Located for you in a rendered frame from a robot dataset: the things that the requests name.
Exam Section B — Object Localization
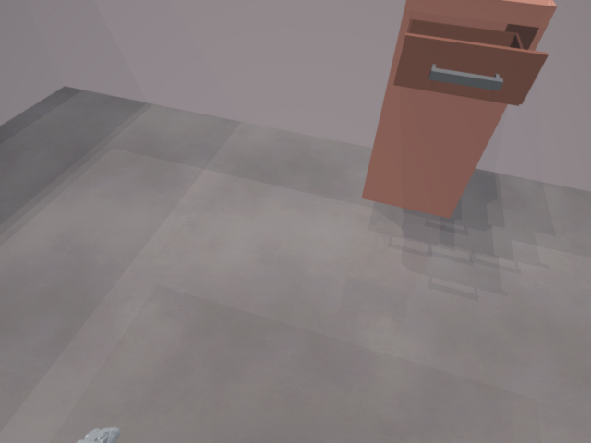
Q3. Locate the cabinet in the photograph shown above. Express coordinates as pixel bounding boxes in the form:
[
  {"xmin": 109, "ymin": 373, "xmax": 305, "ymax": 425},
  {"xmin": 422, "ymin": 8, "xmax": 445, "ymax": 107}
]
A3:
[{"xmin": 362, "ymin": 0, "xmax": 557, "ymax": 219}]

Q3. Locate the handle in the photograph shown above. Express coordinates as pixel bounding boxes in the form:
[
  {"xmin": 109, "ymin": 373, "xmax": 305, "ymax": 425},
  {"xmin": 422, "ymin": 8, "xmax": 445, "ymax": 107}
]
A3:
[{"xmin": 428, "ymin": 64, "xmax": 503, "ymax": 91}]

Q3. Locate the drawer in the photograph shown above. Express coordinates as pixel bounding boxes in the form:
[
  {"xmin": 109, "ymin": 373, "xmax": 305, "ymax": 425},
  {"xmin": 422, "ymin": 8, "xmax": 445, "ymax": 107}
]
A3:
[{"xmin": 393, "ymin": 19, "xmax": 548, "ymax": 106}]

